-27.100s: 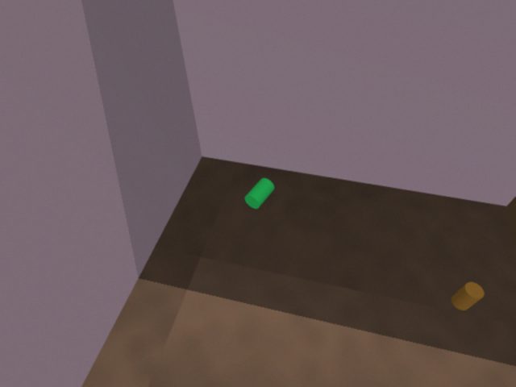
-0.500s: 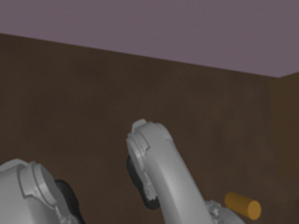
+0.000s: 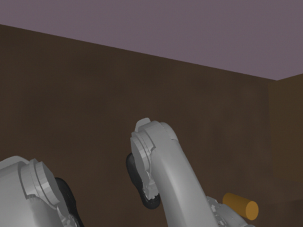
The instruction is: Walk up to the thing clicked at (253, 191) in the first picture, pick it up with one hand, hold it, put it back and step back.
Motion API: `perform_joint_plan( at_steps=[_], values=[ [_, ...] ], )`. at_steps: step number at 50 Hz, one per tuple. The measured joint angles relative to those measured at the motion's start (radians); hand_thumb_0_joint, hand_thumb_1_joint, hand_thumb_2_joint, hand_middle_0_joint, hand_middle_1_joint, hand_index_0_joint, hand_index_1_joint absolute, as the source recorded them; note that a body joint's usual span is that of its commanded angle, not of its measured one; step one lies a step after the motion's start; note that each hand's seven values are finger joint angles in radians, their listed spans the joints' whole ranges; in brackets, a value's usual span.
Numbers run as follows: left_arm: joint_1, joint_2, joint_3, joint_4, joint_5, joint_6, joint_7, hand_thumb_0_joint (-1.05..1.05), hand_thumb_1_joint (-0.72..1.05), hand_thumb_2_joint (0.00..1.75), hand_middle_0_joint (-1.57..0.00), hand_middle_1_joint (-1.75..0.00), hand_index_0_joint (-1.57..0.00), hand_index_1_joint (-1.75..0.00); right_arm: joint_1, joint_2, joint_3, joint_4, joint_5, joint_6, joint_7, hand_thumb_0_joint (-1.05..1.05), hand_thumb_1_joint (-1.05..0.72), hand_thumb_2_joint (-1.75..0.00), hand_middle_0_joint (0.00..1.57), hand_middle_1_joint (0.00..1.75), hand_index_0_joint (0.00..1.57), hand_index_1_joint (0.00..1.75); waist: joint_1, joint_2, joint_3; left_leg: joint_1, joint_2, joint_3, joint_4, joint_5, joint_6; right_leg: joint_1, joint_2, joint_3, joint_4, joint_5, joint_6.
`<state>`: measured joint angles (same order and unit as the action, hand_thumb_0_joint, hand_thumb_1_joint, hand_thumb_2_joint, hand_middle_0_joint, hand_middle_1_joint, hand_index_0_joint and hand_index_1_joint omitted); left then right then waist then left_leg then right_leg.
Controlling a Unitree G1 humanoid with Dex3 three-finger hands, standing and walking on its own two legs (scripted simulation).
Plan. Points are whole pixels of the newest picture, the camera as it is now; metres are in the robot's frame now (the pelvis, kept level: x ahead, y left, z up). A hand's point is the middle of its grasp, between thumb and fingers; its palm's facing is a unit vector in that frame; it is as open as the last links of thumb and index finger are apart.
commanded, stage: rest palm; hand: left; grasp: from above
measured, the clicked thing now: out of the picture +0.47 +0.36 -0.27
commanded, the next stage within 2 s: close in 1.38 s
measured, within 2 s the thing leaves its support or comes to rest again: neither
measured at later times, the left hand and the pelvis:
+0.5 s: hand out of the picture +0.45 +0.36 -0.23, palm faces -0.18 -0.40 -0.90, open 14.3 cm; pelvis +0.00 +0.00 +0.00, yaw -2 degrees
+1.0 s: hand out of the picture +0.45 +0.36 -0.25, palm faces -0.19 -0.40 -0.89, open 14.3 cm; pelvis +0.00 +0.01 +0.01, yaw -3 degrees
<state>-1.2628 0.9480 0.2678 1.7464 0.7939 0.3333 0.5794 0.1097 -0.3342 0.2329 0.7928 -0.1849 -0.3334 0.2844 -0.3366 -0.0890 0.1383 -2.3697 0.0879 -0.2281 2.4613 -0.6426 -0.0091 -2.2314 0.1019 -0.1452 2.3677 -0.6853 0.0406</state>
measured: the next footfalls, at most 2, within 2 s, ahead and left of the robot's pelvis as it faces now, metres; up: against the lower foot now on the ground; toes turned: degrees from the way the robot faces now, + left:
none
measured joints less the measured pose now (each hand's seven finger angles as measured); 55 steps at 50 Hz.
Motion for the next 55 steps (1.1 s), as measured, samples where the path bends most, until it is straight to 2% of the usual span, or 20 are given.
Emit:
perform_joint_plan(
  at_steps=[4, 10, 18, 34, 43, 55],
  values=[
    [-0.008, 0.009, -0.007, 0.014, 0.014, -0.006, -0.004, 0.00, -0.57, 0.99, -0.13, -0.99, -0.11, -1.01, 0.000, -0.007, 0.024, -0.022, -0.004, -0.008, 0.004, 0.00, -0.94, -0.91, 0.20, 0.30, 0.20, 0.30, -0.017, -0.009, 0.011, 0.010, 0.002, -0.010, 0.006, -0.016, -0.002, 0.011, 0.003, -0.007, -0.001, -0.011, 0.000],
    [0.010, 0.024, 0.037, 0.013, 0.029, -0.024, 0.023, 0.01, -0.58, 1.01, -0.13, -0.98, -0.10, -1.00, 0.006, -0.012, 0.051, -0.059, -0.007, -0.013, 0.013, 0.00, -0.94, -0.91, 0.20, 0.30, 0.20, 0.30, -0.033, -0.027, 0.044, 0.021, 0.005, -0.028, 0.009, -0.025, -0.006, 0.023, 0.010, -0.022, -0.009, -0.010, -0.001],
    [0.027, 0.053, 0.066, 0.005, 0.008, -0.037, 0.060, 0.01, -0.59, 1.02, -0.14, -0.96, -0.10, -0.99, 0.001, -0.011, 0.077, -0.078, -0.017, -0.008, 0.022, 0.00, -0.94, -0.91, 0.20, 0.30, 0.20, 0.30, -0.041, -0.049, 0.073, 0.023, 0.009, -0.037, 0.008, -0.021, -0.005, 0.026, 0.016, -0.029, -0.018, 0.001, 0.002],
    [0.011, 0.103, 0.011, 0.047, 0.000, -0.032, 0.042, 0.01, -0.58, 1.02, -0.13, -0.97, -0.10, -1.00, 0.000, -0.017, 0.098, -0.087, -0.017, -0.018, 0.020, 0.00, -0.94, -0.91, 0.20, 0.30, 0.20, 0.30, -0.053, -0.049, 0.079, 0.031, 0.005, -0.052, 0.019, -0.033, -0.001, 0.048, 0.018, -0.040, -0.023, -0.009, 0.009],
    [0.014, 0.125, 0.033, 0.030, 0.002, -0.054, 0.061, 0.00, -0.58, 1.01, -0.13, -0.98, -0.10, -1.00, 0.008, -0.020, 0.122, -0.098, -0.026, -0.028, 0.021, 0.00, -0.94, -0.91, 0.20, 0.30, 0.20, 0.30, -0.061, -0.076, 0.105, 0.036, 0.004, -0.062, 0.019, -0.031, -0.002, 0.057, 0.019, -0.048, -0.030, -0.005, 0.010],
    [0.010, 0.140, 0.029, 0.015, -0.006, -0.040, 0.063, 0.00, -0.58, 1.02, -0.13, -0.97, -0.10, -1.00, 0.004, -0.030, 0.127, -0.118, -0.028, -0.025, 0.023, 0.00, -0.94, -0.91, 0.20, 0.30, 0.20, 0.30, -0.066, -0.084, 0.116, 0.041, 0.005, -0.068, 0.017, -0.034, 0.000, 0.067, 0.022, -0.053, -0.040, -0.004, 0.012]
  ],
)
